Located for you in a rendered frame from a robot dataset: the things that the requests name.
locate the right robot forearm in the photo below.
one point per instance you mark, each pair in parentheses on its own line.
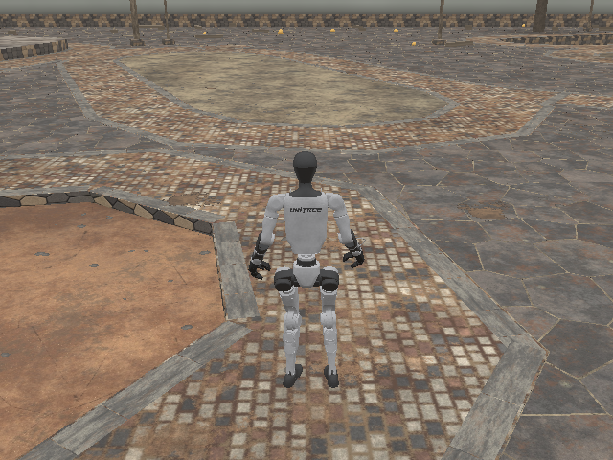
(354,247)

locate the humanoid robot torso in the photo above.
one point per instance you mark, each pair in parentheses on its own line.
(306,231)

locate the left robot upper arm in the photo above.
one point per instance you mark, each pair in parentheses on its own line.
(275,203)

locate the left robot forearm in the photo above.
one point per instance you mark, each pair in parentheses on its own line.
(259,251)

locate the robot head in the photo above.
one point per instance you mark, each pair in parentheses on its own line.
(305,165)

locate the right robot upper arm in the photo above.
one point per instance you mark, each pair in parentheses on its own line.
(336,202)

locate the robot left hand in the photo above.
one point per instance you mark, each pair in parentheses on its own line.
(253,268)

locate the robot right hand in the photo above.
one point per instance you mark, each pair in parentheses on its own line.
(360,259)

